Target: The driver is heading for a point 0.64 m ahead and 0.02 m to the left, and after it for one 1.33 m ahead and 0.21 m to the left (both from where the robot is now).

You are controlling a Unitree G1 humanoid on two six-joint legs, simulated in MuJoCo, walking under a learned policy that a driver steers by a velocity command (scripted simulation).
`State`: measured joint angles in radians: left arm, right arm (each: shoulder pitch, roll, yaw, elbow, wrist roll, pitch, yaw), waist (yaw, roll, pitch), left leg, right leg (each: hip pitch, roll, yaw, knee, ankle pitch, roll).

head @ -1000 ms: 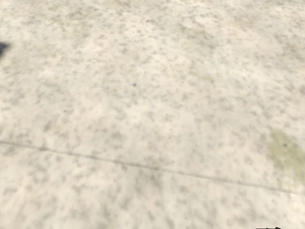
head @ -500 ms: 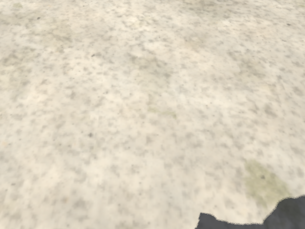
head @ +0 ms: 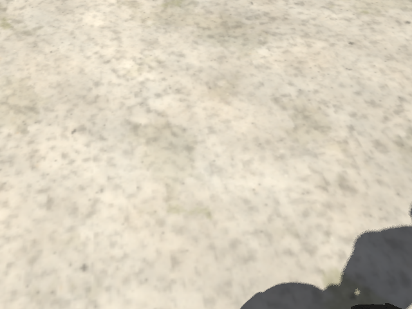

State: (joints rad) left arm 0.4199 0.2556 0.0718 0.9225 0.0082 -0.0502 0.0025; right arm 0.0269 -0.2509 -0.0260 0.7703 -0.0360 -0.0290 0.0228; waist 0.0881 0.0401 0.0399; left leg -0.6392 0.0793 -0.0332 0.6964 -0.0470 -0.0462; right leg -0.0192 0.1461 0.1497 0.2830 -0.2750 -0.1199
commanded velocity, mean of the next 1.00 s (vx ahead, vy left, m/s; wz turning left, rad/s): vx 0.50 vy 0.00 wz -0.06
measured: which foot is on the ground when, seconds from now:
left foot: up 0.00-0.10, down 0.12-0.64, up 0.66-1.00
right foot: down 0.00-0.12, up 0.14-0.62, down 0.64-1.00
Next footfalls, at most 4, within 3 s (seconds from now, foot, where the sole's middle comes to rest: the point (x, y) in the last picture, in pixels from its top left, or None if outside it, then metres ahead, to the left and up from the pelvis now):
0.12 left None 0.24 0.13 -0.78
0.64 right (271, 304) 0.48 -0.10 -0.78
1.18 left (222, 219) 0.77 0.07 -0.78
1.76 right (271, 208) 0.83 -0.10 -0.78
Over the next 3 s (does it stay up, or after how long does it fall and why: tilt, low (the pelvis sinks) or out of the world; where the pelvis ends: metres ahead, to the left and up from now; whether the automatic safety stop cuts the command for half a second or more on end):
stays up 1.23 0.21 0.00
